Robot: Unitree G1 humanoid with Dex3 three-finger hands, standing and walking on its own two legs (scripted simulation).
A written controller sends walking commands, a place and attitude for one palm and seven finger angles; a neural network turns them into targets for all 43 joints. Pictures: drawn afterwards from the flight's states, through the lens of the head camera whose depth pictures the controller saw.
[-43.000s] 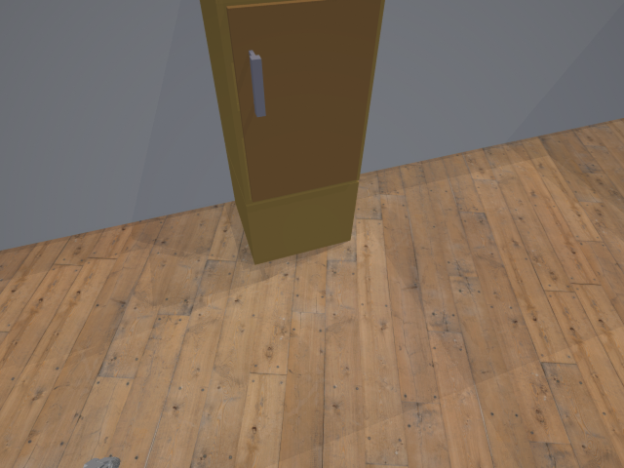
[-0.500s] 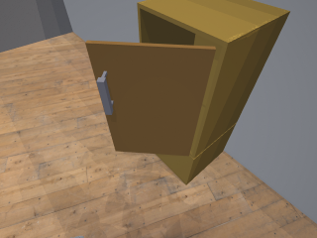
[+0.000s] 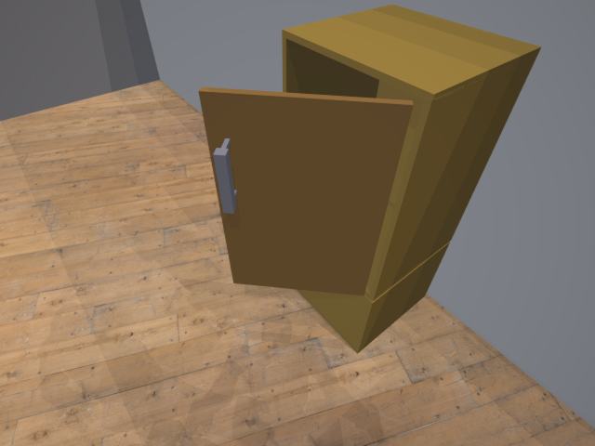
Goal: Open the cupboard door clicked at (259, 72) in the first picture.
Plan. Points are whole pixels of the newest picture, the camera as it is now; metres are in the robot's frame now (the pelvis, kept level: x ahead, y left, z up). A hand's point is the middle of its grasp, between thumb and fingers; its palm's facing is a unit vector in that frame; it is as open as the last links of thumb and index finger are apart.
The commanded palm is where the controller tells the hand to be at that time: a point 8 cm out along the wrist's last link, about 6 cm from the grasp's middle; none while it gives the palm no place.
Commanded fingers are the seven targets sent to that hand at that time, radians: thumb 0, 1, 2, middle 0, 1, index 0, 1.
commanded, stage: come to a stop and stand still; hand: left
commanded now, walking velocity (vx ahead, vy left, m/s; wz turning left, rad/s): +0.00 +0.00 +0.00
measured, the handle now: (228, 176) +0.62 +0.19 +0.02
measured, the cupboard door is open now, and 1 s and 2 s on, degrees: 45 45 45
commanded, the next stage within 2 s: look again from close up in 0.16 s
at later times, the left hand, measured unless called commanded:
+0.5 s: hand out of the picture +0.01 +0.17 -0.18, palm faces -0.01 -0.99 -0.17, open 7.3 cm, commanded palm none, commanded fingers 0.00 0.90 0.90 -0.20 -0.30 -0.20 -0.30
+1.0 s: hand out of the picture -0.01 +0.17 -0.18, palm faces +0.02 -0.99 -0.15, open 7.3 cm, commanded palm none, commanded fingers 0.00 0.90 0.90 -0.20 -0.30 -0.20 -0.30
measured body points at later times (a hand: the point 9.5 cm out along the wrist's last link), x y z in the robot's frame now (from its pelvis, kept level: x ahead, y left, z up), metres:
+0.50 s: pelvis +0.01 +0.01 +0.00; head +0.00 +0.02 +0.45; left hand +0.02 +0.23 -0.16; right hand +0.01 -0.22 -0.15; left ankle +0.00 +0.09 -0.74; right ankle +0.06 -0.12 -0.74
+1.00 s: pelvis +0.02 +0.02 +0.00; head +0.01 +0.03 +0.45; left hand -0.01 +0.22 -0.17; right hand -0.01 -0.20 -0.16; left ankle +0.00 +0.09 -0.74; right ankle +0.05 -0.12 -0.74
